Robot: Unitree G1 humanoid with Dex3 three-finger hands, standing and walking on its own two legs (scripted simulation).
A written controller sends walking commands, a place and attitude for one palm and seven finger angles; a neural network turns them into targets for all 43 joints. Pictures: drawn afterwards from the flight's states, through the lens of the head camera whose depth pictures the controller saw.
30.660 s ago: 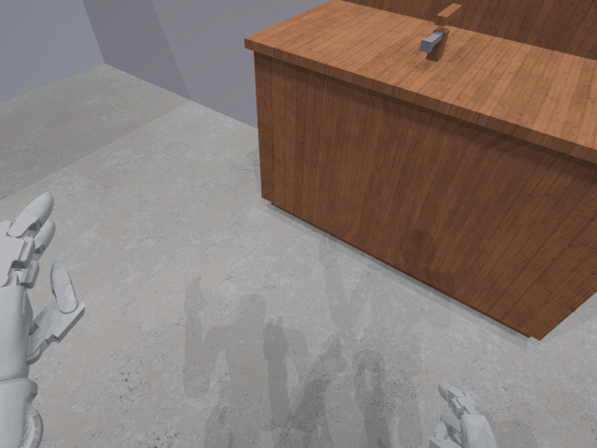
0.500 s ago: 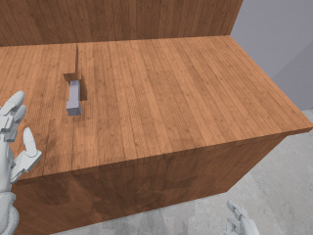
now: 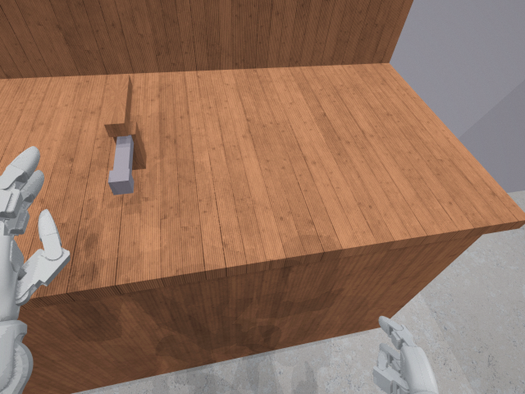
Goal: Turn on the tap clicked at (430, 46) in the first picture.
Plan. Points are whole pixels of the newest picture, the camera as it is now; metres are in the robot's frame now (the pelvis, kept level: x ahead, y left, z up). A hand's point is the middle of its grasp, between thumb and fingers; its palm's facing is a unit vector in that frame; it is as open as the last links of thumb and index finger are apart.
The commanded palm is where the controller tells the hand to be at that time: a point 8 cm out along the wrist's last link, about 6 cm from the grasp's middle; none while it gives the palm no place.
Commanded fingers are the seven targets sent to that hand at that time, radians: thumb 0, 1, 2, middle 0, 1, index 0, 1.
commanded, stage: shuffle to correct the standing spot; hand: left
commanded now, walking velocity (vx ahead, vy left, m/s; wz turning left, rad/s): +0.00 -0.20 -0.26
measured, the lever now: (121, 181) +0.37 +0.26 +0.11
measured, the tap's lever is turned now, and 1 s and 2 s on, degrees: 0 0 0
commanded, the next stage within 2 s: come to a stop and stand still in 0.30 s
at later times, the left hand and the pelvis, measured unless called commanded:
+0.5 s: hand (138, 244) +0.24 +0.18 +0.16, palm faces +0.30 -0.87 -0.40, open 7.4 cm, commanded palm +0.18 +0.22 +0.17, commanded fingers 0.00 0.90 0.90 -0.20 -0.30 -0.20 -0.30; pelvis +0.00 -0.05 -0.01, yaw -3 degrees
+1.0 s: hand (87, 243) +0.23 +0.23 +0.16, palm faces +0.36 -0.86 -0.36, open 7.4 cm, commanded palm +0.18 +0.26 +0.17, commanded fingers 0.00 0.90 0.90 -0.20 -0.30 -0.20 -0.30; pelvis +0.01 -0.01 +0.00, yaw -2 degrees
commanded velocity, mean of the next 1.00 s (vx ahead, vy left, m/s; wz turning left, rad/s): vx -0.01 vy -0.05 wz -0.04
